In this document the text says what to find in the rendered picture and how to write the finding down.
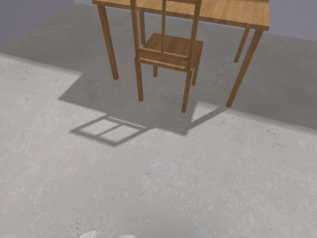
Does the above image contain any table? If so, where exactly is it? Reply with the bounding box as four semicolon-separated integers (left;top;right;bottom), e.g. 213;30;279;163
92;0;270;108

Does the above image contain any chair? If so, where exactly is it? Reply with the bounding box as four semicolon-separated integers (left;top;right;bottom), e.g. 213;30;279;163
130;0;204;113

